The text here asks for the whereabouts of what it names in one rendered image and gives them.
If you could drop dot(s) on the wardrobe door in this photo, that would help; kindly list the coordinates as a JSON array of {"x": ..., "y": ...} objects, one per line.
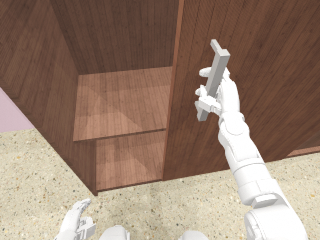
[
  {"x": 274, "y": 48},
  {"x": 313, "y": 141}
]

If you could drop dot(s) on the right robot thigh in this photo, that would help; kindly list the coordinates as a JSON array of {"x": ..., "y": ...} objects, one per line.
[{"x": 193, "y": 235}]

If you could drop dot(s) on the right robot forearm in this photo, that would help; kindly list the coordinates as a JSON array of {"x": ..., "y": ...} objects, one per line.
[{"x": 256, "y": 187}]

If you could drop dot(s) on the left robot thigh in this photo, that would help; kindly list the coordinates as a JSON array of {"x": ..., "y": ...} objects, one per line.
[{"x": 115, "y": 233}]

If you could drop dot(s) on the robot thigh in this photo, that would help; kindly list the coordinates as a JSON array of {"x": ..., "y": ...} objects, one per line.
[
  {"x": 193, "y": 235},
  {"x": 115, "y": 233}
]

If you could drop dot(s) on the handle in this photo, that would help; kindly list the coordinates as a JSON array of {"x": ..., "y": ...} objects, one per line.
[{"x": 218, "y": 67}]

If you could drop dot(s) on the robot right hand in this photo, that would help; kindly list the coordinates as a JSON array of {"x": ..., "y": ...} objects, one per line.
[{"x": 226, "y": 95}]

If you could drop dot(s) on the robot right upper arm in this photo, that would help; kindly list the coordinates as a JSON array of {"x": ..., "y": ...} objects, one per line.
[{"x": 275, "y": 222}]

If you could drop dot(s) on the left robot forearm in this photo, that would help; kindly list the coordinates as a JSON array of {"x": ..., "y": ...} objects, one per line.
[{"x": 66, "y": 235}]

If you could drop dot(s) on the robot left hand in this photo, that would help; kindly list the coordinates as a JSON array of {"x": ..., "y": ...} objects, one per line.
[{"x": 83, "y": 227}]

